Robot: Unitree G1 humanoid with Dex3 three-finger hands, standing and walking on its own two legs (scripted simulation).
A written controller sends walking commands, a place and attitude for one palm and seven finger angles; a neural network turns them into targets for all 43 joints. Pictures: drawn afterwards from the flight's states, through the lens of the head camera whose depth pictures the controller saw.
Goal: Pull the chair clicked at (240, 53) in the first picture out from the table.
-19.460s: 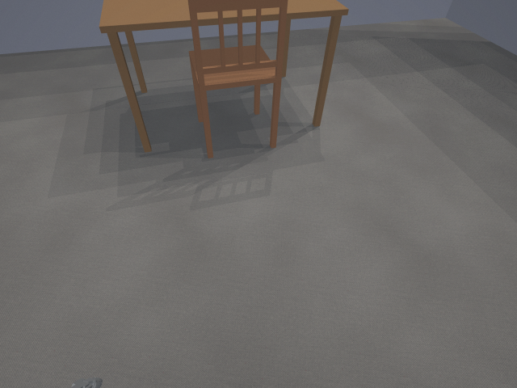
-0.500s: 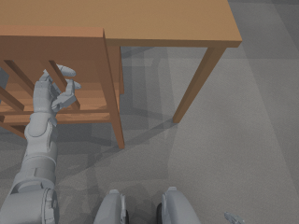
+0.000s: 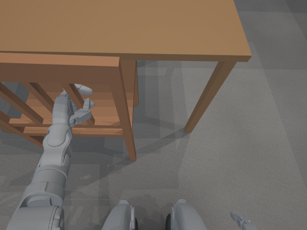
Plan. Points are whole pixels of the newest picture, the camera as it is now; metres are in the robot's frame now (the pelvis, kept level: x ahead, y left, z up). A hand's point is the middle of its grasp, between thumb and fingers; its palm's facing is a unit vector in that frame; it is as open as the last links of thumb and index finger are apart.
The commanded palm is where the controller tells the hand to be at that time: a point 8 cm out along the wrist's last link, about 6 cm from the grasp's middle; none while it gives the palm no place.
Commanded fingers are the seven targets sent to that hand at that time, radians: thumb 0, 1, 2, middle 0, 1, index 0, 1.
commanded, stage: step backward, pulling the chair out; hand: left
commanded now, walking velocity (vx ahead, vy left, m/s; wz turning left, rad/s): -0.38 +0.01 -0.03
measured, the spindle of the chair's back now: (49, 104) +0.44 +0.29 -0.02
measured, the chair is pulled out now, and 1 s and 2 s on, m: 0.03 0.18 0.27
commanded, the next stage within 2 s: none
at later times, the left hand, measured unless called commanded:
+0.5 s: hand (97, 125) +0.37 +0.15 +0.00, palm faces +0.05 -0.99 -0.16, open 4.9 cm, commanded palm +0.35 +0.19 +0.00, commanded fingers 0.00 0.90 0.90 -0.50 -1.45 -0.50 -1.45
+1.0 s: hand (108, 163) +0.27 +0.11 +0.00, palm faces -0.01 -0.98 -0.17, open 5.0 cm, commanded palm +0.29 +0.16 +0.01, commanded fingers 0.00 0.90 0.90 -0.50 -1.45 -0.50 -1.45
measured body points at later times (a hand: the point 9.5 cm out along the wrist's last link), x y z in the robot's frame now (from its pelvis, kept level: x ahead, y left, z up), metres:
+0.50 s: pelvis -0.01 +0.00 +0.06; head +0.09 -0.01 +0.50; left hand +0.36 +0.20 +0.01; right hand +0.03 -0.27 -0.07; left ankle +0.00 +0.09 -0.66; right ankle +0.00 -0.12 -0.66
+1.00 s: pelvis -0.08 -0.01 +0.06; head -0.01 -0.02 +0.50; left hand +0.27 +0.16 +0.01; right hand +0.01 -0.28 -0.07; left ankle -0.01 +0.09 -0.66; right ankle +0.00 -0.12 -0.66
